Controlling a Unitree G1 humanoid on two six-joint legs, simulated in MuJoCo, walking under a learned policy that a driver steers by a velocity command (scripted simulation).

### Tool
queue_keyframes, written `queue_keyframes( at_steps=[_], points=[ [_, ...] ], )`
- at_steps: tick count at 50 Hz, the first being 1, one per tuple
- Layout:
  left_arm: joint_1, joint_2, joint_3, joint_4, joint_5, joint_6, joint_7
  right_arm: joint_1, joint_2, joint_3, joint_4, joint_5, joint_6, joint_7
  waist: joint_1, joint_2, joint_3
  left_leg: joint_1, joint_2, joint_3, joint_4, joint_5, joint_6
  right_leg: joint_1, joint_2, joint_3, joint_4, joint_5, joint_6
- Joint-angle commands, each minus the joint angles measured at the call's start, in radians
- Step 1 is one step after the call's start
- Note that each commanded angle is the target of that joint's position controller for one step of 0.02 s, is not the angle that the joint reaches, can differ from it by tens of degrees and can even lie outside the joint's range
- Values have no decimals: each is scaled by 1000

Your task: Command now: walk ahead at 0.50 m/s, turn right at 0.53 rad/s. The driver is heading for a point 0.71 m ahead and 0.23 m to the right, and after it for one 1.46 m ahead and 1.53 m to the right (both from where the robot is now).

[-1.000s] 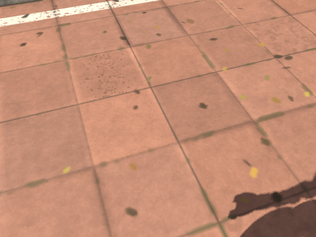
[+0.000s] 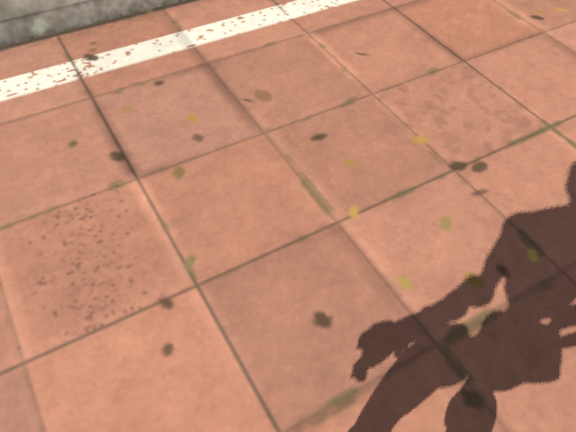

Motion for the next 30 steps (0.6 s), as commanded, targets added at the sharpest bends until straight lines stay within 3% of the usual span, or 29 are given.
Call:
queue_keyframes(
  at_steps=[1,5,9,12,14,16,17,18,19,20,21,22,23,24,25,27,30],
  points=[
    [35,16,13,-73,1,17,-4,7,-106,-27,-24,-2,-16,-5,11,144,-17,128,279,-217,-262,96,152,-156,-95,53,-7,86,2],
    [-56,18,14,-122,9,24,-12,36,-145,-41,-3,-4,-12,-19,-1,104,11,166,282,-96,-283,194,157,-230,-93,60,-162,238,20],
    [-192,6,2,-170,12,16,-40,65,-175,-47,2,2,3,-28,-46,93,44,204,271,15,-283,204,134,-203,-79,-14,-366,366,15],
    [-283,5,-4,-216,11,18,-58,110,-198,-54,15,14,19,-29,-77,92,75,284,295,53,-261,205,123,-213,-68,-59,-458,332,1],
    [-312,15,-3,-244,9,21,-69,124,-212,-60,21,24,33,-28,-75,102,84,343,314,75,-221,262,107,-204,-53,-87,-496,258,-20],
    [-283,43,10,-257,11,25,-75,107,-238,-67,16,32,45,-30,-37,132,47,371,317,110,-113,538,87,-105,0,-140,-518,160,-55],
    [-219,67,25,-248,12,28,-74,96,-252,-71,12,36,52,-32,6,149,0,371,310,129,-3,712,76,-4,43,-172,-526,117,-78],
    [-74,105,50,-210,9,28,-70,75,-255,-71,6,41,61,-34,91,135,-73,329,277,161,192,803,53,189,99,-199,-595,162,-110],
    [108,184,90,-158,8,34,-53,84,-229,-60,-5,29,60,-37,168,72,-169,127,237,166,467,634,7,501,89,-111,-625,198,-155],
    [122,312,112,-152,0,33,-37,143,-83,-16,-64,-17,38,-27,76,-214,-210,-336,71,137,840,-251,-56,816,-182,403,-694,115,-302],
    [142,276,90,-193,14,12,-44,95,-113,-11,-91,17,-10,-13,101,-163,-388,-481,-14,-131,1009,-445,-53,911,-302,800,-877,-15,-405],
    [120,200,67,-183,24,-3,-51,-16,-172,-27,-122,57,-34,-4,127,-77,-274,-586,35,-172,1017,-354,-26,864,-276,672,-899,60,-342],
    [71,162,56,-186,19,-11,-51,-29,-162,-21,-123,52,-45,-5,91,-33,-190,-569,78,-169,940,-266,-4,733,-233,528,-885,134,-303],
    [-14,128,44,-202,17,-12,-50,-19,-163,-25,-106,28,-44,-13,43,31,-132,-492,116,-172,850,-206,-6,580,-190,423,-888,223,-267],
    [-67,98,32,-220,25,-14,-47,3,-177,-36,-99,17,-31,-15,4,20,-106,-411,141,-179,783,-171,-10,469,-159,355,-907,305,-249],
    [-83,106,31,-229,27,-18,-40,17,-162,-39,-106,7,-2,-12,-23,20,-87,-344,138,-169,706,-137,-34,366,-136,316,-944,378,-253],
    [-32,144,40,-215,20,-22,-18,-68,-126,-30,-141,-9,14,-18,-8,25,-44,-365,109,-150,532,-4,-75,305,-100,244,-966,426,-248]
  ],
)
Keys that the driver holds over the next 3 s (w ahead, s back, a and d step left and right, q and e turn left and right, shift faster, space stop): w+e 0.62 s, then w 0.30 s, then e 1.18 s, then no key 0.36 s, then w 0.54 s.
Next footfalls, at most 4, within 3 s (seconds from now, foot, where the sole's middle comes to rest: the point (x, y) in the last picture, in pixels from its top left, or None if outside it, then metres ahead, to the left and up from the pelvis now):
0.38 right None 0.32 -0.18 -0.78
0.90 left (332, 359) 0.67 -0.10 -0.78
1.40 right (441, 364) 0.65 -0.37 -0.78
1.80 left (362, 311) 0.80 -0.19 -0.78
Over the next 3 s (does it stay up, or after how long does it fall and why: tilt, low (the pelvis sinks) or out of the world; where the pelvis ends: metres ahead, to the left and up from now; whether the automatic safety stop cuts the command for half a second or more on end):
stays up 0.65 -0.36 -0.01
